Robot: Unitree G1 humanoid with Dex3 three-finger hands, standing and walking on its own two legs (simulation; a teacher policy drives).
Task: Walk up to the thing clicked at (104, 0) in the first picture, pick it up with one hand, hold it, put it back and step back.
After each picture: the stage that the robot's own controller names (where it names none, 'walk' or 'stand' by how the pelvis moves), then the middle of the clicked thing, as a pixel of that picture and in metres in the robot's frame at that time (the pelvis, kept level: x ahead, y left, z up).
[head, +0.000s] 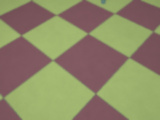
stand; out of the picture +2.23 -0.36 -0.65
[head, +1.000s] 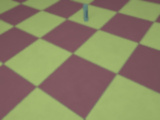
walk; (85, 13) +2.11 +0.06 -0.62
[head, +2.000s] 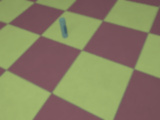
walk; (63, 28) +1.45 +0.31 -0.65
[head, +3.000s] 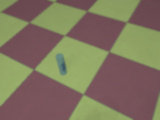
walk; (61, 64) +0.93 +0.25 -0.65
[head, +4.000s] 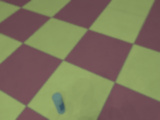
walk; (59, 104) +0.55 +0.23 -0.65
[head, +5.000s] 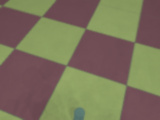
stand; (78, 118) +0.39 +0.00 -0.61
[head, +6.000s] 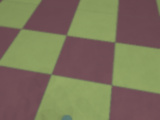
stand; out of the picture +0.37 +0.11 -0.64
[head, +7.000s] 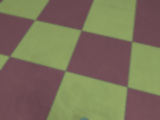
stand; out of the picture +0.32 -0.02 -0.63
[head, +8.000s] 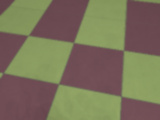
stand; out of the picture +0.29 +0.05 -0.65
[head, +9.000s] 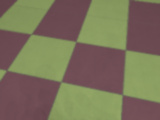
stand; out of the picture +0.31 +0.04 -0.66
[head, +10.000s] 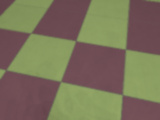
stand; out of the picture +0.30 +0.04 -0.66
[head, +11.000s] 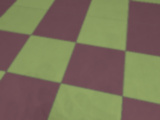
stand; out of the picture +0.30 +0.04 -0.66
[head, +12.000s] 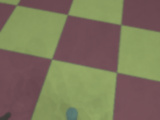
go down; (71, 117) +0.32 +0.04 -0.59
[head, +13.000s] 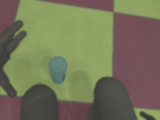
go down; (58, 72) +0.40 +0.07 -0.27
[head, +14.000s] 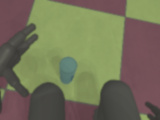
go down; (67, 72) +0.40 +0.06 -0.28
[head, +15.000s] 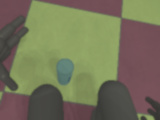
go down; (64, 74) +0.40 +0.06 -0.29
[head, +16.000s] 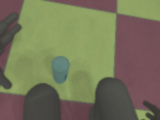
go down; (60, 72) +0.40 +0.06 -0.27
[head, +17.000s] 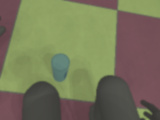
go down; (60, 69) +0.40 +0.06 -0.26
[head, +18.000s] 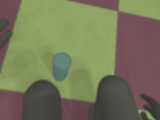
go down; (60, 69) +0.40 +0.06 -0.25
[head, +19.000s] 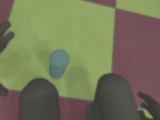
go down; (57, 67) +0.40 +0.07 -0.24
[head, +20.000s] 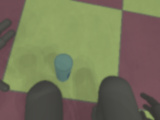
go down; (63, 69) +0.40 +0.06 -0.26
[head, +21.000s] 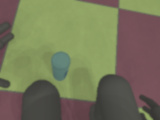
go down; (60, 68) +0.40 +0.07 -0.25
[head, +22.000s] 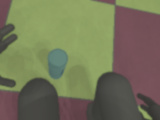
go down; (56, 66) +0.40 +0.07 -0.23
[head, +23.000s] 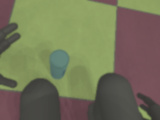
go down; (58, 67) +0.40 +0.07 -0.24
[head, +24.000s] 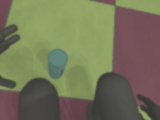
go down; (56, 66) +0.40 +0.07 -0.23
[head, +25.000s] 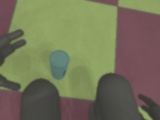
go down; (58, 67) +0.40 +0.07 -0.24
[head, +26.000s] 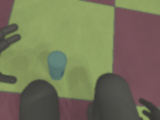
go down; (56, 68) +0.40 +0.07 -0.24
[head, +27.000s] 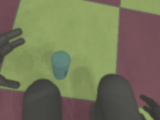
go down; (60, 67) +0.40 +0.07 -0.25
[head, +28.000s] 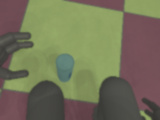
go down; (64, 70) +0.40 +0.06 -0.26
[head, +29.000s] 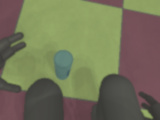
go down; (62, 67) +0.41 +0.06 -0.24
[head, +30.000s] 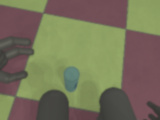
hold; (71, 81) +0.40 +0.05 -0.33
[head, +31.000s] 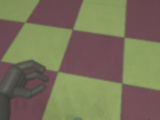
hold; out of the picture +0.32 +0.03 -0.60
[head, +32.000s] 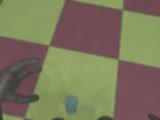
go down; (71, 106) +0.35 +0.04 -0.51
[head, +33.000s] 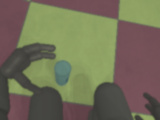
go down; (62, 74) +0.40 +0.05 -0.31
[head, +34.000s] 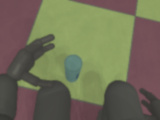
go down; (72, 70) +0.40 +0.05 -0.27
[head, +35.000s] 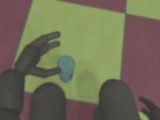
go down; (65, 71) +0.40 +0.06 -0.27
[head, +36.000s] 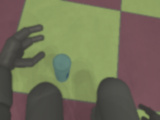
go down; (62, 70) +0.40 +0.07 -0.26
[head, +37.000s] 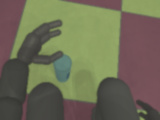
go down; (62, 70) +0.40 +0.06 -0.26
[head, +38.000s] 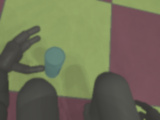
withdraw; (53, 65) +0.40 +0.07 -0.22
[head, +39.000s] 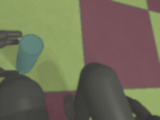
withdraw; (27, 57) +0.42 +0.11 -0.19
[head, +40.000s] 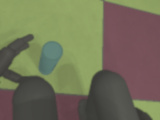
hold; (48, 60) +0.41 +0.09 -0.22
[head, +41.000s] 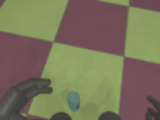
hold; (74, 102) +0.36 +0.04 -0.47
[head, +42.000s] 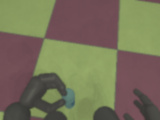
hold; (68, 99) +0.37 +0.04 -0.45
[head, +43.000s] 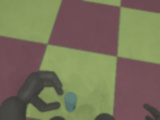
crouch; (70, 103) +0.36 +0.04 -0.50
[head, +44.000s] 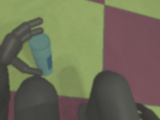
withdraw; (43, 58) +0.43 +0.11 -0.20
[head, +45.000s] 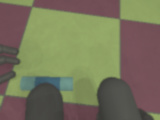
hold; (47, 83) +0.40 +0.15 -0.31
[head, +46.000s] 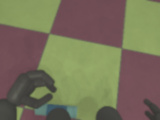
crouch; (56, 110) +0.30 +0.13 -0.55
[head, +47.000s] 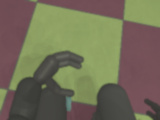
hold; (46, 102) +0.29 +0.16 -0.39
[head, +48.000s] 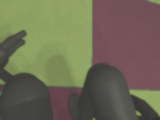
rise; (8, 99) +0.26 +0.18 -0.28
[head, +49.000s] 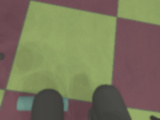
lower; (43, 103) +0.26 +0.16 -0.44
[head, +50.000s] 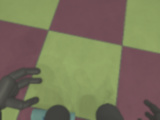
rise; (53, 116) +0.26 +0.15 -0.53
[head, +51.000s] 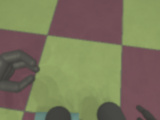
crouch; (57, 118) +0.28 +0.14 -0.50
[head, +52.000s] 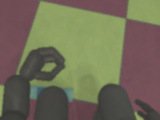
crouch; (49, 93) +0.32 +0.16 -0.41
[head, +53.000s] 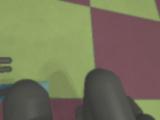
hold; (17, 91) +0.34 +0.17 -0.26
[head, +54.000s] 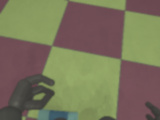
crouch; (58, 116) +0.32 +0.14 -0.58
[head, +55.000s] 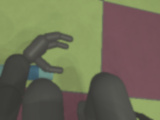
withdraw; (25, 72) +0.40 +0.18 -0.32
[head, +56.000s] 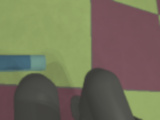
walk; (14, 63) +0.41 +0.19 -0.31
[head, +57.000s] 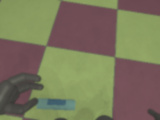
crouch; (56, 104) +0.40 +0.13 -0.58
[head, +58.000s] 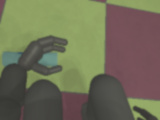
withdraw; (31, 59) +0.48 +0.17 -0.34
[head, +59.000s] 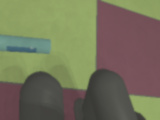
walk; (21, 44) +0.50 +0.20 -0.30
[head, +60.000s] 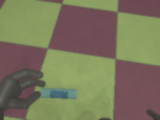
crouch; (59, 93) +0.49 +0.13 -0.59
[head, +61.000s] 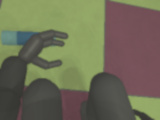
stand; (30, 38) +0.58 +0.17 -0.33
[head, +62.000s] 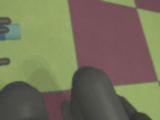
stand; out of the picture +0.59 +0.21 -0.27
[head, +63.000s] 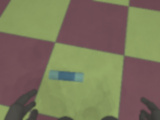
stand; (66, 76) +0.58 +0.12 -0.59
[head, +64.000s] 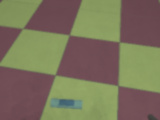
stand; (66, 103) +0.58 +0.10 -0.68
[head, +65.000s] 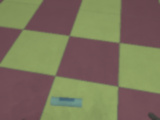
stand; (66, 102) +0.60 +0.10 -0.68
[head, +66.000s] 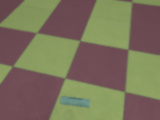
stand; (75, 101) +0.64 +0.08 -0.74
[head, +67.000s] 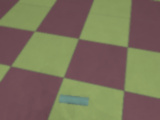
stand; (74, 100) +0.63 +0.09 -0.75
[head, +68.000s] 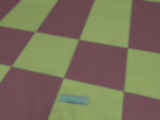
walk; (74, 99) +0.64 +0.09 -0.75
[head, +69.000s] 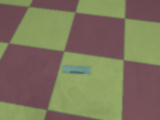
walk; (76, 69) +0.77 +0.07 -0.73
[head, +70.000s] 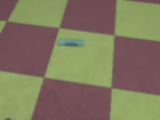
walk; (71, 42) +1.03 +0.09 -0.72
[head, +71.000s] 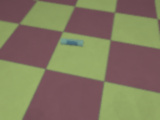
stand; (72, 42) +1.30 +0.09 -0.73
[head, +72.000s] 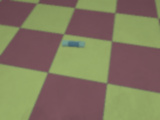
stand; (73, 43) +1.28 +0.09 -0.74
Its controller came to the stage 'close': no
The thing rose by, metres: 0.00
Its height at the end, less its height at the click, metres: -0.09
